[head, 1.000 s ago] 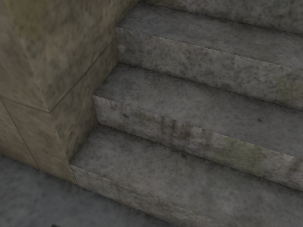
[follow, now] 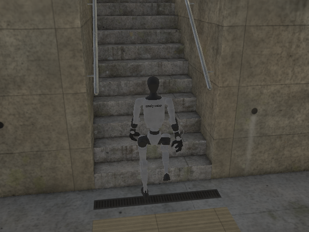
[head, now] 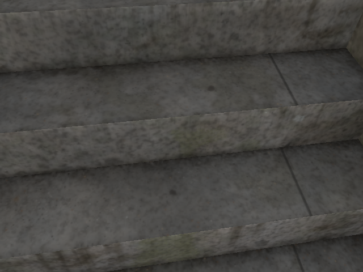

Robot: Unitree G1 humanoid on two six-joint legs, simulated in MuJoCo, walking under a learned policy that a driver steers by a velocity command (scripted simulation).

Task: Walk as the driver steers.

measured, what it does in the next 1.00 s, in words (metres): climbs: right foot 0.19 m higher, then left foot 0.19 m higher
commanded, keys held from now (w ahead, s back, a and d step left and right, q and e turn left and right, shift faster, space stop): w+e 0.14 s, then w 0.08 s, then w+q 0.78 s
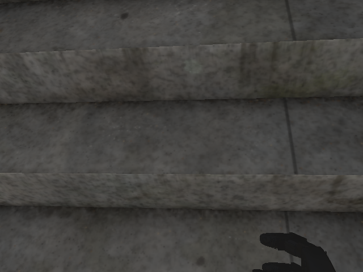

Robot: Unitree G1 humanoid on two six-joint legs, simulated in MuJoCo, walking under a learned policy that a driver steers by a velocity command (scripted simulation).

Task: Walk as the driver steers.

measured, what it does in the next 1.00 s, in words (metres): climbs, turning left: right foot 0.19 m higher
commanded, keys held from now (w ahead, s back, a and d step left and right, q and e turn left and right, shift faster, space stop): w+q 0.92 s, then w+e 0.08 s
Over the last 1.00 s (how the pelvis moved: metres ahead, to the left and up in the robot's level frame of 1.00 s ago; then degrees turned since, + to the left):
0.47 -0.19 0.23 10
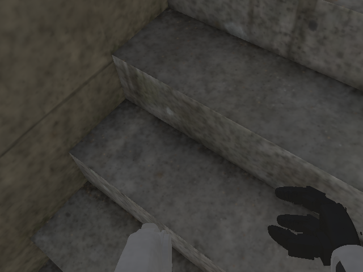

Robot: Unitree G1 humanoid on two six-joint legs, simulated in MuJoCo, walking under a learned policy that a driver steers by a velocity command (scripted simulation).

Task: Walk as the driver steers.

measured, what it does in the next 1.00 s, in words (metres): climbs, turning right: left foot 0.19 m higher, then right foot 0.19 m higher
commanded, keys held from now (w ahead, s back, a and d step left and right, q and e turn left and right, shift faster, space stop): w+e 1.00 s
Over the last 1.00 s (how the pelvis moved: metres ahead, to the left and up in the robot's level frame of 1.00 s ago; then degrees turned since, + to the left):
0.52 0.17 0.33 34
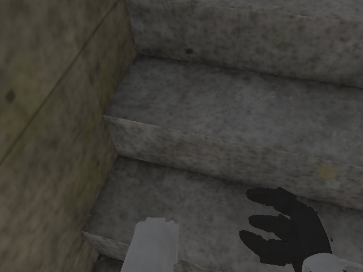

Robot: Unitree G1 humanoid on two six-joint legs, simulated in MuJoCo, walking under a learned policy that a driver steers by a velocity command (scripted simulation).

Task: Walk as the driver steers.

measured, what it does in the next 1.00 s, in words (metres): climbs, turning right: left foot 0.19 m higher, then right foot 0.19 m higher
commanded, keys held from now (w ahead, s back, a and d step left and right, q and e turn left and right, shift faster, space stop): w+e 0.92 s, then w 0.02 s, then w+q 0.06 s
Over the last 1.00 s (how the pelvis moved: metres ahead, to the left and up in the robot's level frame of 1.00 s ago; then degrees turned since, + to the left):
0.51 -0.04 0.39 -26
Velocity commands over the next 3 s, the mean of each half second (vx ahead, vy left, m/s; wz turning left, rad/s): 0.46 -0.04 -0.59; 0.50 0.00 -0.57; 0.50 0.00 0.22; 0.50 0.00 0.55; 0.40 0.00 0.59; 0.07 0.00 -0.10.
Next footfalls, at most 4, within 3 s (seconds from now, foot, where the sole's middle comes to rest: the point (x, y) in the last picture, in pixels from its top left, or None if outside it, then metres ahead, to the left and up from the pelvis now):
0.06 left None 0.26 0.15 -0.59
0.66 right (353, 254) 0.41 -0.31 -0.40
1.22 left None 0.64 -0.35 -0.21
1.68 right None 0.87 -0.65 -0.02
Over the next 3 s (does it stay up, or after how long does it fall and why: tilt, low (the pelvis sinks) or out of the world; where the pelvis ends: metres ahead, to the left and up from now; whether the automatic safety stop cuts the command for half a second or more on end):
stays up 1.27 -0.50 1.10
